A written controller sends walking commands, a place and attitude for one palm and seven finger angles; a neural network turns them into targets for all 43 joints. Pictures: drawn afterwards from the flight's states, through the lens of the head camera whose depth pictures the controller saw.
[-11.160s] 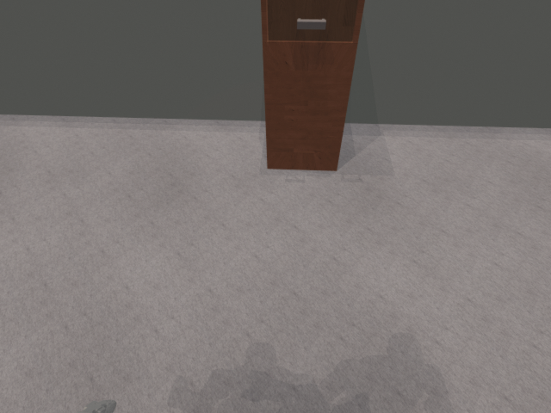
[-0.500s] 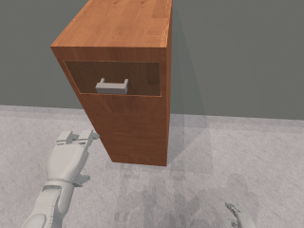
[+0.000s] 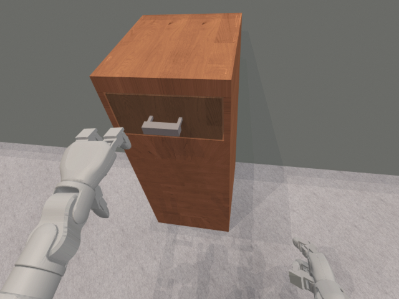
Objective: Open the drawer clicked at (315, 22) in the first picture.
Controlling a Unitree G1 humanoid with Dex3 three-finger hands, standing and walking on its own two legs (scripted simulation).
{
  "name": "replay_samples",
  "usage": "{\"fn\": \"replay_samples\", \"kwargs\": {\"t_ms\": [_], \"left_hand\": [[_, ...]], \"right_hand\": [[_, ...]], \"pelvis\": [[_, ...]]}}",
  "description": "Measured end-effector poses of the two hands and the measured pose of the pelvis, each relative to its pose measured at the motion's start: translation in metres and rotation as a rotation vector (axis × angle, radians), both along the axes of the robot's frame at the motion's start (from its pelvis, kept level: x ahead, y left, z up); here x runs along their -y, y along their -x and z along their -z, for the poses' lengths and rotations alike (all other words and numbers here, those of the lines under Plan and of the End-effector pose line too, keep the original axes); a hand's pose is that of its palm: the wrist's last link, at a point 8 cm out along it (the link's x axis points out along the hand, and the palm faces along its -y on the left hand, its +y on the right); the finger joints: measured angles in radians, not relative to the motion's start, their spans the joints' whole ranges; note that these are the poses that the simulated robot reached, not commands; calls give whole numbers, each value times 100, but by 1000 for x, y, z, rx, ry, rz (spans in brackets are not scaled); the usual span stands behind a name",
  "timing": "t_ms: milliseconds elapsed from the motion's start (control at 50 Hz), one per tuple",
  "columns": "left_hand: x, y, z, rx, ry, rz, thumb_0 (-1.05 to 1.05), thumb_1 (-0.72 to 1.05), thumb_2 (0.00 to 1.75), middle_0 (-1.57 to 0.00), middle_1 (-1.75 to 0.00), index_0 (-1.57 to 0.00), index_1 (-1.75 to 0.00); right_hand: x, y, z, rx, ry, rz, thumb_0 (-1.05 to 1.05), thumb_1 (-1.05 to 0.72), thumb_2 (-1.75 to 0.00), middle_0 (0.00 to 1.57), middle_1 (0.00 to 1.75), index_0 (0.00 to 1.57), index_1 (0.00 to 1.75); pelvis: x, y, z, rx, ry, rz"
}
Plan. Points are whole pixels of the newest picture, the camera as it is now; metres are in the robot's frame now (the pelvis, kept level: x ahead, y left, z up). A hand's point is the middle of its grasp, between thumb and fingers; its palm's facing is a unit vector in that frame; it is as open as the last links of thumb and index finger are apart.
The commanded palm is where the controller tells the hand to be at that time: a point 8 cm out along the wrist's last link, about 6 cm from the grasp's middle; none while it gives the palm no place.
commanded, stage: raise the hand with hooked fingers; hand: left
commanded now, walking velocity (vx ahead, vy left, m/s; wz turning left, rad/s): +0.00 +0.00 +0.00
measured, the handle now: (163, 123) +0.56 +0.21 +0.01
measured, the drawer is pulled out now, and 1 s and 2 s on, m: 0.00 0.00 0.00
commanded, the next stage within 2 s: move the hooked fingers above the handle in 0.48 s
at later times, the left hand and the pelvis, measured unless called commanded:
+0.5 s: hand (100, 167) +0.31 +0.25 +0.12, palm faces +0.09 -0.06 -0.99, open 13.8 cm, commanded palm +0.28 +0.25 +0.18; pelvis -0.01 +0.01 +0.00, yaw +0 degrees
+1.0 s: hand (118, 154) +0.36 +0.23 +0.10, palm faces +0.01 -0.03 -1.00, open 13.8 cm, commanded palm +0.34 +0.24 +0.16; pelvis -0.01 +0.00 +0.00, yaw +1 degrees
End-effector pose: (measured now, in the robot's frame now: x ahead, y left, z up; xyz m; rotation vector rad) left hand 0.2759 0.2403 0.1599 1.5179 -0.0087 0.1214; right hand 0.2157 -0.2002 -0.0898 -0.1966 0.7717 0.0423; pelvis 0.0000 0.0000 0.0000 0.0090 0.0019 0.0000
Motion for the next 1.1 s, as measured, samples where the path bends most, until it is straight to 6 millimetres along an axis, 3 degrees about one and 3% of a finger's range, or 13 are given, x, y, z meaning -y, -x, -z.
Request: {"fn": "replay_samples", "kwargs": {"t_ms": [160,400,520,680,860,1100], "left_hand": [[-10,-15,-19,-24,-9,20,0,-49,30,-32,-120,-32,-120],[-5,-9,-6,-25,12,102,0,-49,30,-32,-120,-32,-120],[-12,-8,-10,12,3,57,0,-49,30,-32,-120,-32,-120],[-10,-11,-7,-34,-1,41,0,-49,30,-32,-120,-32,-120],[-7,-30,1,-62,-8,77,0,-49,30,-32,-120,-32,-120],[11,-78,7,-59,-16,114,0,-49,30,-32,-120,-32,-120]], "right_hand": [[4,18,10,-72,8,9,1,-90,-90,20,30,20,30],[26,51,18,-154,51,60,1,-90,-90,20,30,20,30],[23,52,19,-159,42,62,1,-90,-90,20,30,20,30],[11,39,15,-112,16,46,1,-90,-90,20,30,20,30],[15,41,14,-110,32,52,1,-90,-90,20,30,20,30],[41,82,29,-223,64,151,1,-90,-90,20,30,20,30]], "pelvis": [[-2,0,-2,-1,3,-6],[-8,3,-2,-17,-1,6],[-8,6,-3,-18,-2,3],[-8,9,-3,-10,-3,-1],[-4,10,-2,-28,-2,-10],[-3,6,0,-75,-5,3]]}}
